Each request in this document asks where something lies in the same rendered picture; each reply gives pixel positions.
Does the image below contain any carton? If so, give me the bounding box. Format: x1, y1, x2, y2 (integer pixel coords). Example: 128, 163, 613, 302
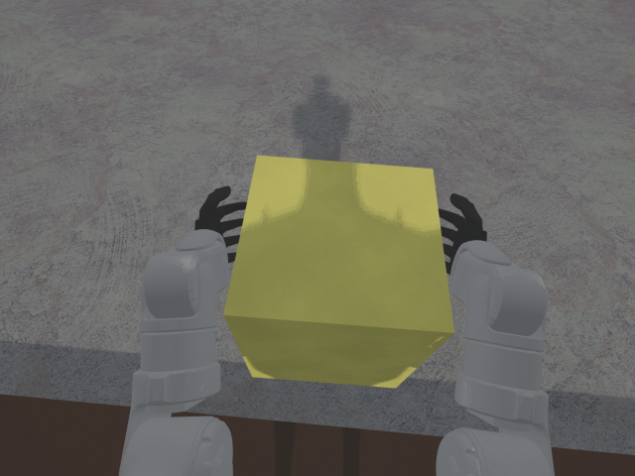
223, 155, 454, 388

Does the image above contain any robot right upper arm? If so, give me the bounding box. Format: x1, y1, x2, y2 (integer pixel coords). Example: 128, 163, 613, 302
436, 427, 553, 476

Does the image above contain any right robot forearm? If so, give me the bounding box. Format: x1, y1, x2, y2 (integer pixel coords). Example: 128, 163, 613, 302
449, 240, 555, 476

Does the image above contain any left robot hand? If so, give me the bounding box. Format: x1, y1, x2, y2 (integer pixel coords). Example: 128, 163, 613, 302
194, 186, 247, 263

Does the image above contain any left robot forearm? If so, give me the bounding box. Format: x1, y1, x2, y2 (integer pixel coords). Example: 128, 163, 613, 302
119, 229, 230, 476

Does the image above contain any robot left upper arm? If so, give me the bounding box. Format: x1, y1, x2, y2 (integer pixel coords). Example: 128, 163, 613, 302
120, 416, 233, 476

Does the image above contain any right robot hand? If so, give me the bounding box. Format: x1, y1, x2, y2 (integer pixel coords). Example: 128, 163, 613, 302
439, 193, 487, 275

